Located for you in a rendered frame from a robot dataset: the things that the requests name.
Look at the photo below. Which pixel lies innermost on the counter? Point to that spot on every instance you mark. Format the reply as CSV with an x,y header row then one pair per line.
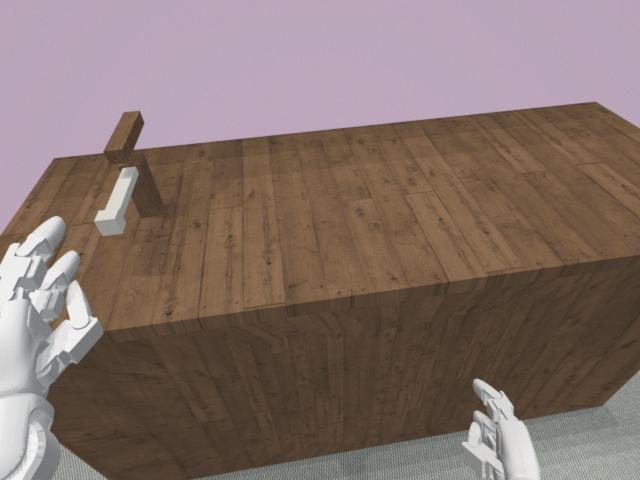
x,y
286,297

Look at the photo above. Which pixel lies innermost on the robot right hand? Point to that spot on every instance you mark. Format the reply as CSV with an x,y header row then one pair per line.
x,y
510,452

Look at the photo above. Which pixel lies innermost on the robot left hand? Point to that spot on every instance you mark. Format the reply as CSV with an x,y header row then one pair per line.
x,y
29,300

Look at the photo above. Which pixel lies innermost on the tap lever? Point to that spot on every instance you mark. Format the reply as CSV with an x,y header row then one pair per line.
x,y
110,221

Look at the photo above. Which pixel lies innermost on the left robot forearm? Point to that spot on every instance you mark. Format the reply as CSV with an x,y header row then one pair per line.
x,y
28,450

